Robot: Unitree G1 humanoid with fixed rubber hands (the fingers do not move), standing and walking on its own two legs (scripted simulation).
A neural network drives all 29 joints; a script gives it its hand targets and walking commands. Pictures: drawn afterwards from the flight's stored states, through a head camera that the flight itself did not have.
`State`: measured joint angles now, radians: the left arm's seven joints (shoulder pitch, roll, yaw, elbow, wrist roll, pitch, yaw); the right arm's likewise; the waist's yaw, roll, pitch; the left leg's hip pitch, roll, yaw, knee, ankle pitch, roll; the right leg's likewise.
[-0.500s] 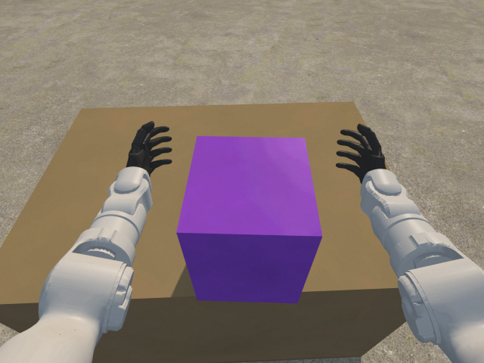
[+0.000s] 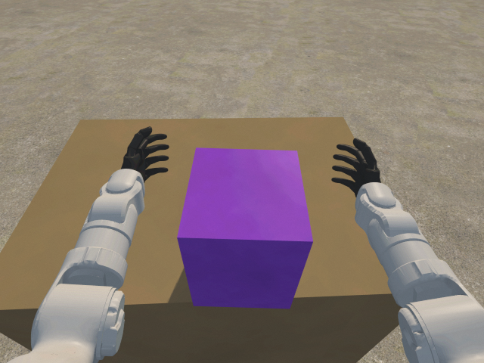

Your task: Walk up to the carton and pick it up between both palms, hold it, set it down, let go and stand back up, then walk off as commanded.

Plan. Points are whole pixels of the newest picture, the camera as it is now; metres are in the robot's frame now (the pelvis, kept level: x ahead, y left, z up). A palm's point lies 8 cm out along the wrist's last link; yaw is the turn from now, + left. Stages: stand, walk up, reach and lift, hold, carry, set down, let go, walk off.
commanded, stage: set down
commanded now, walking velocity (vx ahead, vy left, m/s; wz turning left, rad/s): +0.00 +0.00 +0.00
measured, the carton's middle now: (244, 230) +0.39 +0.04 -0.02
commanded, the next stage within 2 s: none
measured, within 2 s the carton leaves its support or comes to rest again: neither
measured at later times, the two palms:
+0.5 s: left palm (126, 238) +0.32 +0.24 +0.05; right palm (365, 248) +0.32 -0.17 +0.04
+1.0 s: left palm (123, 290) +0.25 +0.23 +0.00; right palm (370, 302) +0.25 -0.17 +0.00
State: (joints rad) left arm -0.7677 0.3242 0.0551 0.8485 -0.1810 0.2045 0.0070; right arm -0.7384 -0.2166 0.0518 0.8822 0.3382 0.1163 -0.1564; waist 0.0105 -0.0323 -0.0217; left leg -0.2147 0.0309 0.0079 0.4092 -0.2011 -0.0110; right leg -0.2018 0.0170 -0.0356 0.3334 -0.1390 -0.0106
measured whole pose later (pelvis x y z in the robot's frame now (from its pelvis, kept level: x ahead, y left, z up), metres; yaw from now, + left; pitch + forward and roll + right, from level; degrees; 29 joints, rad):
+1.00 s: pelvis +0.02 +0.00 +0.00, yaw +0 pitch -5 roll -1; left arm 0.03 0.20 0.04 0.47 -0.15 -0.20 -0.02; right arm 0.08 -0.08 0.03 0.48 0.18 -0.26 -0.09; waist 0.04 -0.03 0.06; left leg -0.09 0.02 0.01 0.42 -0.25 -0.01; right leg -0.09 0.01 -0.03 0.38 -0.20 -0.01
